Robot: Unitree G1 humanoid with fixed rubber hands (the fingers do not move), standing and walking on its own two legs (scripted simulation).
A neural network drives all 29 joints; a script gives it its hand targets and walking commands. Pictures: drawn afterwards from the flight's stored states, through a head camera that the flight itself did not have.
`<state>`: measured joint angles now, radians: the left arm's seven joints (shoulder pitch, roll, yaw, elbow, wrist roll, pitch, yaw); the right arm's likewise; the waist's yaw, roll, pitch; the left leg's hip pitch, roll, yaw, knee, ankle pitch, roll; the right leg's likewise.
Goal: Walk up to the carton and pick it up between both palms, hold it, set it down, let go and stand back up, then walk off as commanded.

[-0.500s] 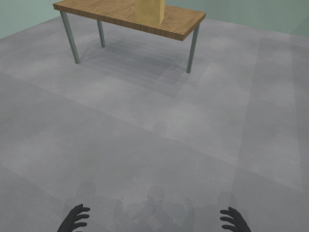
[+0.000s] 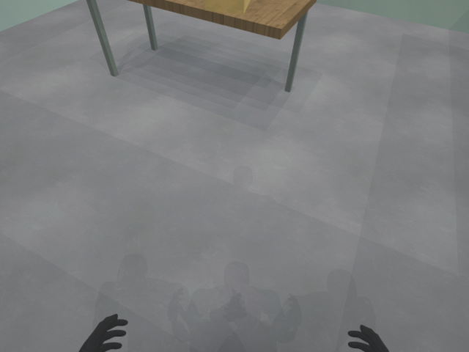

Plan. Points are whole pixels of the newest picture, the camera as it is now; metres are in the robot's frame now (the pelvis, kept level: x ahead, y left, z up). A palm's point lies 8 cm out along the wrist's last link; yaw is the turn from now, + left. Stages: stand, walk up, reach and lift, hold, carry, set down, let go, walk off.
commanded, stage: stand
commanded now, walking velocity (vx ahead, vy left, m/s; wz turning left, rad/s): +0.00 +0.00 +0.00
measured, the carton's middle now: out of the picture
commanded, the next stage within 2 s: walk up in 1.64 s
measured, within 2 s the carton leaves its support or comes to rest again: neither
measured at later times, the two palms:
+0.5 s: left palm out of the picture +0.13 +0.25 -0.09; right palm out of the picture +0.12 -0.26 -0.10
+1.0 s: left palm out of the picture +0.12 +0.25 -0.09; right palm out of the picture +0.11 -0.26 -0.10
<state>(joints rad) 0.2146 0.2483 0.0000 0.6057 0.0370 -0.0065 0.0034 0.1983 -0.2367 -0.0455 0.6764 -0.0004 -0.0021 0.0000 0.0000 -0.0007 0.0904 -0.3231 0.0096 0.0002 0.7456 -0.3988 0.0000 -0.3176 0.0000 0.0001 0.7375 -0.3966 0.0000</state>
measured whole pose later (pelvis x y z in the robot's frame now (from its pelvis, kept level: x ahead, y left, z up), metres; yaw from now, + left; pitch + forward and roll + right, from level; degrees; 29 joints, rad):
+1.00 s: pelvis -0.01 +0.00 +0.00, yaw +0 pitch -2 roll +0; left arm 0.21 0.27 0.00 0.66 0.03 -0.02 0.00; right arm 0.20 -0.25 -0.05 0.73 0.00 0.00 0.00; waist 0.00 0.00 0.08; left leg -0.32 0.01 0.00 0.76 -0.39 0.00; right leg -0.32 0.00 0.00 0.75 -0.39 0.00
